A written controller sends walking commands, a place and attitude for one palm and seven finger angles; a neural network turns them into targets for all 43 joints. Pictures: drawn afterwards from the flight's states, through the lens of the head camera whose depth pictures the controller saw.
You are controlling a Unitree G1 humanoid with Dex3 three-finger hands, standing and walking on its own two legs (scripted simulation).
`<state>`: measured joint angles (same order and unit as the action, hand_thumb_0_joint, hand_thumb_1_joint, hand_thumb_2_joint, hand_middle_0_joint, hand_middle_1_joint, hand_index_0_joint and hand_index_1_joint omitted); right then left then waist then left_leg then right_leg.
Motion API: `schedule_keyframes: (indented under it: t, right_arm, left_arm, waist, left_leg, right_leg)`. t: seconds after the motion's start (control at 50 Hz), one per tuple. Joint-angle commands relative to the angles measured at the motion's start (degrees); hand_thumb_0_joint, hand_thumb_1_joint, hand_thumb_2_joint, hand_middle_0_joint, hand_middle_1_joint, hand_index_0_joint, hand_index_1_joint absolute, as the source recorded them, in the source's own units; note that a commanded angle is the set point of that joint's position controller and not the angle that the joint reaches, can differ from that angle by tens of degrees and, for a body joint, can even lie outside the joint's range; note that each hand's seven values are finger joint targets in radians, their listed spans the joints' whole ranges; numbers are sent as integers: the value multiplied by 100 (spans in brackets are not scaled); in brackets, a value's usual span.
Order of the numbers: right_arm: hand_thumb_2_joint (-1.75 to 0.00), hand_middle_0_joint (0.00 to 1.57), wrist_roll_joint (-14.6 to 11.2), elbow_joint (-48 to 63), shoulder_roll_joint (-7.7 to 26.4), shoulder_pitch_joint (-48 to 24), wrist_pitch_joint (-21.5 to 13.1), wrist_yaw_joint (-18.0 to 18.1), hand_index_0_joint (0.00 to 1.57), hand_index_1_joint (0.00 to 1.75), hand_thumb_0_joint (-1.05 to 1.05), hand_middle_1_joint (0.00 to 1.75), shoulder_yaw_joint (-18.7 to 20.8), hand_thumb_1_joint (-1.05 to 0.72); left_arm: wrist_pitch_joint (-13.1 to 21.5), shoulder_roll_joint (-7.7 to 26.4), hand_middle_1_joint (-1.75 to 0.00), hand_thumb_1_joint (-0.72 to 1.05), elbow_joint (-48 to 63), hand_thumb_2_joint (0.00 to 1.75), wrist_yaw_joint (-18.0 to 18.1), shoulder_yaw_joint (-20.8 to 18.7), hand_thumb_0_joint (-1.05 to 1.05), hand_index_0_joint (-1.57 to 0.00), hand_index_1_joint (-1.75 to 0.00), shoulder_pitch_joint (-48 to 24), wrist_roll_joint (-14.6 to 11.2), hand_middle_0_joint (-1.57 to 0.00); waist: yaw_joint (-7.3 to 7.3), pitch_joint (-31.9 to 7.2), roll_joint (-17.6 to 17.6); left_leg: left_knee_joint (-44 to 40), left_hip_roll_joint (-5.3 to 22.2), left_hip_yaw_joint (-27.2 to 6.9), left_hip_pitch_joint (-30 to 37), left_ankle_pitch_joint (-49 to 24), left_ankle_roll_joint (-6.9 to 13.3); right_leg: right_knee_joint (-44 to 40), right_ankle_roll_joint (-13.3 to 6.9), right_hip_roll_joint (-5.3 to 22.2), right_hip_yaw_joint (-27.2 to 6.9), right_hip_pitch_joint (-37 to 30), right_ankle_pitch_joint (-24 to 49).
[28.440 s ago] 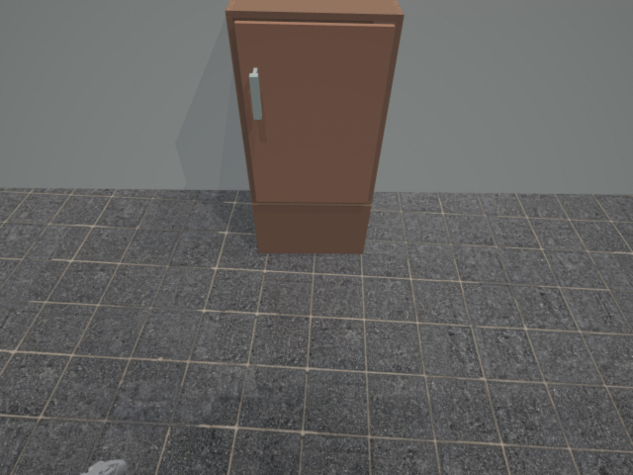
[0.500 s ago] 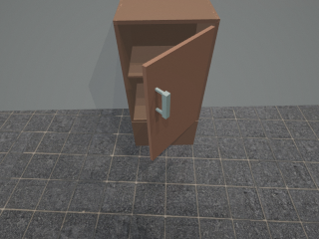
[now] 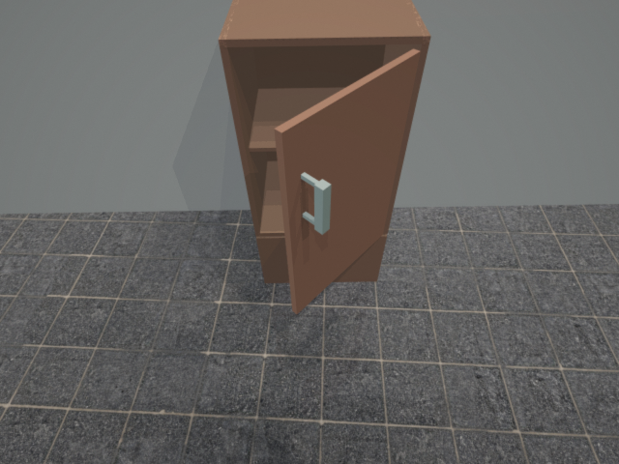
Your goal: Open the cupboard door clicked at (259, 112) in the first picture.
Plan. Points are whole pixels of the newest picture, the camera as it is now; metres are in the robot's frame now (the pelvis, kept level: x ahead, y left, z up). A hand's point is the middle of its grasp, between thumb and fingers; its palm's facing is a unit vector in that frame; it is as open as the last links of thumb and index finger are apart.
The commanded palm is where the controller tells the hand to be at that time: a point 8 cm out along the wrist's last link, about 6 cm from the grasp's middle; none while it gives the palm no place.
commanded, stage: walk to a spot facing it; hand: left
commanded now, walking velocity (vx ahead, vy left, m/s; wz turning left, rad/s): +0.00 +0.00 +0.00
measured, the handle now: (314, 203) +0.58 +0.02 -0.04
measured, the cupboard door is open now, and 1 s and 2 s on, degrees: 46 46 46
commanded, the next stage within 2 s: none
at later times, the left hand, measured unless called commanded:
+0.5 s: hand out of the picture +0.05 +0.19 -0.18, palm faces -0.07 -0.97 -0.22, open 7.4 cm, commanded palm none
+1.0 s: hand out of the picture +0.14 +0.14 -0.17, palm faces -0.37 -0.89 -0.25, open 7.4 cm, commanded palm none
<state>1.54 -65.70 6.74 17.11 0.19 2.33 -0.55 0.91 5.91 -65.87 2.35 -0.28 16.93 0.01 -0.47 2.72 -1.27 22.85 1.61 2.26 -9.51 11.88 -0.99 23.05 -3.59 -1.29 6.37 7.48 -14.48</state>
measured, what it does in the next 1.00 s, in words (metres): lifts its left foot, turning right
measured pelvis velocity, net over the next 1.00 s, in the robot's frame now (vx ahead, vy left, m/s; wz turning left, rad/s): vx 0.01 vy -0.02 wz -0.46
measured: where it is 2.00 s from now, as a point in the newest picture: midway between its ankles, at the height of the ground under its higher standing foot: outside the picture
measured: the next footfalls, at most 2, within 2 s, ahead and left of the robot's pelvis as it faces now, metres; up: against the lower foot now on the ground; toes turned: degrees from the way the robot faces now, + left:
left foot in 1.06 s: +0.11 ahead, +0.08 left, +0.00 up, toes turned -29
right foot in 1.34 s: -0.01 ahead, -0.16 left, +0.00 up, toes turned -41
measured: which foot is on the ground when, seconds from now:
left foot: down 0.00-0.68, up 0.70-1.00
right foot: down 0.00-1.00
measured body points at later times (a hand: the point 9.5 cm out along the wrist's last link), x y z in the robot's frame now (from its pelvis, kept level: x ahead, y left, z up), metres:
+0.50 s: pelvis +0.00 +0.00 -0.01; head +0.04 +0.00 +0.44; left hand +0.05 +0.24 -0.17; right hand -0.02 -0.23 -0.17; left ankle +0.00 +0.13 -0.74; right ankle -0.02 -0.07 -0.74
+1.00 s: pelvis +0.01 -0.02 -0.01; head +0.06 -0.05 +0.44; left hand +0.16 +0.18 -0.15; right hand +0.02 -0.31 -0.14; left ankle +0.06 +0.11 -0.71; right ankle -0.02 -0.11 -0.74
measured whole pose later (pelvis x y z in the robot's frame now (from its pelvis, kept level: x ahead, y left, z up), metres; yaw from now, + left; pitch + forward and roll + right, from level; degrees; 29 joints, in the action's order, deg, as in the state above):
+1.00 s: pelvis +0.01 -0.02 -0.01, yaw -26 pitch +2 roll +1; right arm 0.5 -49.1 12.6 4.6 2.2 1.7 2.7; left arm -2.6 11.8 -52.2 0.4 -4.0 12.1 1.3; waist 1.5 5.6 0.8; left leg 44.6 0.7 -0.1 -21.9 24.5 -2.7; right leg 29.0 -3.3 -6.1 -8.8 16.4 -13.5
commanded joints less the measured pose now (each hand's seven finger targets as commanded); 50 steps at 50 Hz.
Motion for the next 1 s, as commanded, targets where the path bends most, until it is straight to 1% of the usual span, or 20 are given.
schedule_keyframes:
  t: [0.0,0.18,0.3,0.38,0.42,0.44,0.46,0.48,0.5,0.54,0.58,0.62,0.64,0.66,0.68,0.72,0.76,0.8,0.92,0.98]
  right_arm:
    - [-90,20,-22,50,392,517,-22,50,20,30,0,30,78,-90]
    - [-90,20,-16,136,557,476,100,126,20,30,0,30,215,-90]
    - [-90,20,-28,525,631,265,173,148,20,30,0,30,371,-90]
    - [-90,20,-23,704,698,194,154,142,20,30,0,30,419,-90]
    - [-90,20,10,781,964,230,118,154,20,30,0,30,457,-90]
    - [-90,20,24,821,1159,315,104,163,20,30,0,30,496,-90]
    - [-90,20,45,855,1318,432,70,170,20,30,0,30,540,-90]
    - [-90,20,79,920,1380,419,54,170,20,30,0,30,537,-90]
    - [-90,20,98,1008,1398,299,38,167,20,30,0,30,519,-90]
    - [-90,20,119,1179,1458,-73,22,141,20,30,0,30,520,-90]
    - [-90,20,132,1266,1574,-186,42,113,20,30,0,30,543,-90]
    - [-90,20,65,1376,1629,-322,83,73,20,30,0,30,580,-90]
    - [-90,20,-1,1515,1431,-350,118,24,20,30,0,30,575,-90]
    - [-90,20,-53,1802,1073,-677,140,-26,20,30,0,30,505,-90]
    - [-90,20,-52,1842,1261,-883,210,-12,20,30,0,30,527,-90]
    - [-90,20,-46,1841,1230,-963,208,-17,20,30,0,30,520,-90]
    - [-90,20,-50,1769,1108,-887,187,-41,20,30,0,30,484,-90]
    - [-90,20,-80,1807,1027,-946,192,-36,20,30,0,30,454,-90]
    - [-90,20,-138,1984,1021,-1037,131,-17,20,30,0,30,461,-90]
    - [-90,20,-151,1895,1052,-541,60,30,20,30,0,30,464,-90]
  left_arm:
    - [50,573,-30,90,67,90,19,-120,0,-20,-30,478,11,-20]
    - [-87,784,-30,90,248,90,-3,-307,0,-20,-30,277,59,-20]
    - [-232,1036,-30,90,594,90,-73,-529,0,-20,-30,54,103,-20]
    - [-269,1129,-30,90,801,90,-120,-609,0,-20,-30,-198,102,-20]
    - [-287,1048,-30,90,968,90,-175,-602,0,-20,-30,-381,96,-20]
    - [-294,942,-30,90,1062,90,-199,-586,0,-20,-30,-446,102,-20]
    - [-320,917,-30,90,1189,90,-236,-578,0,-20,-30,-650,114,-20]
    - [-350,902,-30,90,1301,90,-269,-586,0,-20,-30,-802,131,-20]
    - [-349,904,-30,90,1372,90,-305,-599,0,-20,-30,-899,134,-20]
    - [-333,798,-30,90,1415,90,-357,-563,0,-20,-30,-864,124,-20]
    - [-326,853,-30,90,1441,90,-385,-556,0,-20,-30,-730,121,-20]
    - [-290,1065,-30,90,1352,90,-382,-608,0,-20,-30,-322,120,-20]
    - [-235,1516,-30,90,1347,90,-322,-692,0,-20,-30,-90,151,-20]
    - [-202,2123,-30,90,1319,90,-240,-810,0,-20,-30,120,162,-20]
    - [-211,2129,-30,90,1359,90,-183,-780,0,-20,-30,191,91,-20]
    - [-239,1792,-30,90,1574,90,-103,-719,0,-20,-30,-508,120,-20]
    - [-211,1686,-30,90,1684,90,-79,-677,0,-20,-30,-597,141,-20]
    - [-194,1750,-30,90,1673,90,-87,-680,0,-20,-30,-446,143,-20]
    - [-225,1814,-30,90,1754,90,-131,-726,0,-20,-30,-388,154,-20]
    - [-259,1734,-30,90,1856,90,-153,-708,0,-20,-30,-652,116,-20]
  waist:
    - [7,254,144]
    - [-36,223,211]
    - [-48,61,517]
    - [-83,36,195]
    - [-109,38,-515]
    - [-120,-33,-892]
    - [-186,-1,-1213]
    - [-189,14,-1188]
    - [-131,20,-891]
    - [28,-95,-655]
    - [70,-190,-822]
    - [287,-376,-437]
    - [415,-412,676]
    - [565,-354,2001]
    - [630,-286,1556]
    - [246,-163,1312]
    - [172,-496,916]
    - [201,-604,645]
    - [185,-481,872]
    - [-110,-570,677]
  left_leg:
    - [-282,369,-348,-75,-691,247]
    - [124,488,-8,-131,-398,179]
    - [789,412,353,-331,250,96]
    - [693,529,275,-138,267,117]
    - [104,1078,-206,188,-152,325]
    - [-238,1612,-674,354,-314,591]
    - [-634,2233,-1101,333,-665,979]
    - [-734,2453,-1160,357,-913,1211]
    - [-612,2428,-1007,298,-1174,1240]
    - [-290,2168,-339,159,-1640,995]
    - [114,1914,136,101,-1846,728]
    - [916,1579,545,-246,-1295,356]
    - [1960,1034,888,-1075,-56,24]
    - [3401,226,919,-2248,2523,-213]
    - [4155,298,21,-2286,2498,-135]
    - [4443,391,-343,-2503,1812,-148]
    - [4017,301,-240,-2099,1506,-205]
    - [3441,173,-181,-1899,1516,-221]
    - [2340,-62,-275,-1501,1355,-141]
    - [831,-95,-340,-371,600,-86]
  right_leg:
    - [-570,61,754,-739,195,824]
    - [-286,-30,772,-1017,408,1308]
    - [-212,-273,947,-1654,689,1335]
    - [-11,-282,825,-1800,1047,1315]
    - [678,-46,331,-1370,1472,1163]
    - [1365,100,67,-972,1756,591]
    - [2401,206,-48,-604,2040,-943]
    - [3150,244,81,-643,2253,-1721]
    - [3330,257,217,-749,2273,-1798]
    - [2877,272,312,-608,1872,-1555]
    - [2067,291,218,-318,1353,-1223]
    - [802,270,85,-169,424,150]
    - [26,22,726,-1229,-251,1160]
    - [-454,-655,2089,-3240,-471,2376]
    - [-470,-981,2088,-3395,-82,1821]
    - [-252,-970,1638,-3081,71,1700]
    - [-83,-857,1349,-2742,27,2220]
    - [-19,-868,1272,-2747,-142,2678]
    - [-83,-811,1099,-3125,46,2481]
    - [222,-458,810,-3100,741,2074]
